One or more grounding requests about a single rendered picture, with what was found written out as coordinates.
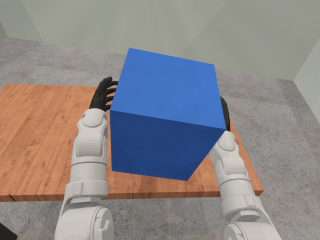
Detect robot right hand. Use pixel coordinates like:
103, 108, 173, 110
220, 96, 231, 132

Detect robot right forearm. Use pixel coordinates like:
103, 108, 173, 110
208, 130, 282, 240

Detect left robot upper arm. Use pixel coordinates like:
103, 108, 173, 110
55, 206, 115, 240

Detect right robot upper arm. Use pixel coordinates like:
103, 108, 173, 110
223, 221, 281, 240

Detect robot left forearm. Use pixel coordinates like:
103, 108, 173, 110
54, 108, 109, 240

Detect carton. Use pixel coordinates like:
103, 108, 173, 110
109, 47, 226, 181

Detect table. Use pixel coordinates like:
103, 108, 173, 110
0, 84, 264, 240

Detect robot left hand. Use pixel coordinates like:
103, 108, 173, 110
89, 76, 119, 112

